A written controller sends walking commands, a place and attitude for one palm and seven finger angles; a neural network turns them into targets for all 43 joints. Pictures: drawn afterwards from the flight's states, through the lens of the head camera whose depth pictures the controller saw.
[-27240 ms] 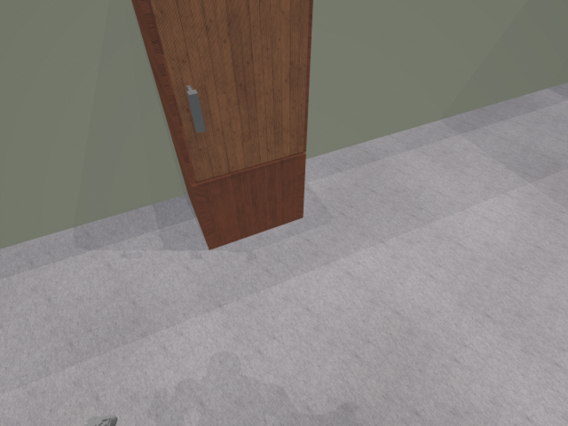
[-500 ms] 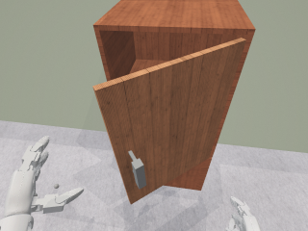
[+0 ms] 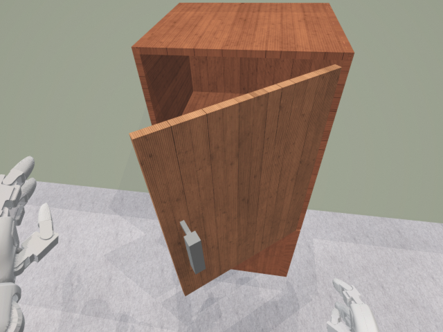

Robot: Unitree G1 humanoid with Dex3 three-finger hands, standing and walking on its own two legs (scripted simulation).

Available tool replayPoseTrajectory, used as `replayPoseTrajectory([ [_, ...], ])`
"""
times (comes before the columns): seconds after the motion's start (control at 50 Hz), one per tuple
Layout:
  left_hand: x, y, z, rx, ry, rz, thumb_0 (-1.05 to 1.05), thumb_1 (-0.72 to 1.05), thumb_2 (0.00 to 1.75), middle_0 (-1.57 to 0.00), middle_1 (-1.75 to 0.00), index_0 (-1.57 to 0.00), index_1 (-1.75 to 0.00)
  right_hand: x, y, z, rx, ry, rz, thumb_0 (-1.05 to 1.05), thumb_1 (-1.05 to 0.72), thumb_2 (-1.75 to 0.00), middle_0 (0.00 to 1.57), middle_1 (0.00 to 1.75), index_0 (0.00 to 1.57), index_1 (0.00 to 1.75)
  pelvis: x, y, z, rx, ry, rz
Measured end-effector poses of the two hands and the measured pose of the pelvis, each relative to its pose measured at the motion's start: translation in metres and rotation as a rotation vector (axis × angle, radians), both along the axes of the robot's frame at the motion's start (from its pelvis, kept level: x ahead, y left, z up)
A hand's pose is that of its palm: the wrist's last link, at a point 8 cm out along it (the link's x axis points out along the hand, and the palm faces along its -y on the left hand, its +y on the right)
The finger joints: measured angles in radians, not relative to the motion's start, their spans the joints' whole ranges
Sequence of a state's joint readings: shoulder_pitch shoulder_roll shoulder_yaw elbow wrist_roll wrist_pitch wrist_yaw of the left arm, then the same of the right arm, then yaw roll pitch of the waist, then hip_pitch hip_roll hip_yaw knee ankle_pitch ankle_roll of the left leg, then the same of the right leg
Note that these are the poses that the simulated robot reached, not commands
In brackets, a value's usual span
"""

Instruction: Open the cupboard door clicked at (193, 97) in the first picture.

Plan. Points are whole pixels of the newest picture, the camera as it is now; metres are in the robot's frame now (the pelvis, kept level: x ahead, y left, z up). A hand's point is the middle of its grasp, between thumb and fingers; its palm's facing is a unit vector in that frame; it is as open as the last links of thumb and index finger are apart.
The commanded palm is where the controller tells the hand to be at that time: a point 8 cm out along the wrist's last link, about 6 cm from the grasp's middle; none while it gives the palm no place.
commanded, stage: draw the hand back to the body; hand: left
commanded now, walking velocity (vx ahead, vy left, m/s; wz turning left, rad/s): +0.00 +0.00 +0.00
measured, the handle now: (191, 246) +0.31 +0.12 -0.05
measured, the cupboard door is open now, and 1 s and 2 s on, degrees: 40 40 40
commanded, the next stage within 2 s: step back with the hand held close in 0.22 s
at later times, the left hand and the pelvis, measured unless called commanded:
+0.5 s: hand (48, 231) +0.19 +0.27 +0.17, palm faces +0.45 -0.77 -0.45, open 7.4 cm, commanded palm +0.13 +0.30 +0.17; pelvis -0.01 +0.00 +0.00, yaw -1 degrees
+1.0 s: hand (14, 280) +0.13 +0.28 +0.15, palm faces +0.44 -0.76 -0.48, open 7.4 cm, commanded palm +0.07 +0.32 +0.17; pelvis -0.08 +0.02 -0.02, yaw -1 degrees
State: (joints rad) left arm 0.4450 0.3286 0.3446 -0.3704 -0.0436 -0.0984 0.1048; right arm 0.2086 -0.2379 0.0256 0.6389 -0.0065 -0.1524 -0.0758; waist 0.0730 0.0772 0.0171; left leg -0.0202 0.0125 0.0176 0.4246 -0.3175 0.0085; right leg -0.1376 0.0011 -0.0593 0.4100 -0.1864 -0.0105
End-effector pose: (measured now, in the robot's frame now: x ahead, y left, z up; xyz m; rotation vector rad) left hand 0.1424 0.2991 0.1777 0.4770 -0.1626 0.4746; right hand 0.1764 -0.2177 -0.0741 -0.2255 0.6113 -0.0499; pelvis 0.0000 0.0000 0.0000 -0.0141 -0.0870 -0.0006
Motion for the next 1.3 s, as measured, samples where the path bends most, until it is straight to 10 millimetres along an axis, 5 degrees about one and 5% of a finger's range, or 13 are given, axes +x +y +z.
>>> replayPoseTrajectory([
  [0.18,-0.003,-0.006,-0.01,-0.019,0.041,-0.011,0.01,0.88,0.89,-0.21,-0.3,-0.21,-0.3,-0.01,-0.006,-0.003,-0.007,0.024,-0.017,0.01,-0.91,-0.89,0.21,0.3,0.2,0.3,-0.002,-0.003,0.001,0.0,-0.008,-0.004],
  [0.44,0.0,0.004,0.006,0.048,-0.031,-0.01,0.01,0.89,0.9,-0.21,-0.3,-0.21,-0.3,-0.013,-0.002,0.0,-0.003,0.022,-0.015,0.01,-0.91,-0.89,0.21,0.3,0.2,0.3,-0.011,-0.001,0.001,-0.004,0.016,-0.005],
  [0.6,0.003,0.002,-0.003,0.086,0.058,-0.101,0.01,0.89,0.9,-0.21,-0.3,-0.21,-0.3,-0.032,-0.012,0.002,-0.03,0.063,-0.104,0.01,-0.91,-0.89,0.21,0.3,0.2,0.3,-0.023,0.011,0.001,0.008,0.069,-0.028],
  [1.08,-0.068,0.021,-0.007,0.149,-0.085,-0.082,0.01,0.89,0.9,-0.21,-0.3,-0.21,-0.3,-0.118,0.001,-0.011,-0.077,0.093,-0.113,0.01,-0.9,-0.89,0.21,0.3,0.2,0.3,-0.089,0.024,-0.02,0.013,0.052,0.0],
  [1.3,-0.089,0.019,0.0,0.17,-0.143,-0.079,0.01,0.89,0.9,-0.21,-0.3,-0.21,-0.3,-0.128,-0.001,-0.019,-0.076,0.108,-0.086,0.01,-0.9,-0.89,0.21,0.3,0.2,0.3,-0.107,0.021,-0.025,0.014,0.054,0.016],
])
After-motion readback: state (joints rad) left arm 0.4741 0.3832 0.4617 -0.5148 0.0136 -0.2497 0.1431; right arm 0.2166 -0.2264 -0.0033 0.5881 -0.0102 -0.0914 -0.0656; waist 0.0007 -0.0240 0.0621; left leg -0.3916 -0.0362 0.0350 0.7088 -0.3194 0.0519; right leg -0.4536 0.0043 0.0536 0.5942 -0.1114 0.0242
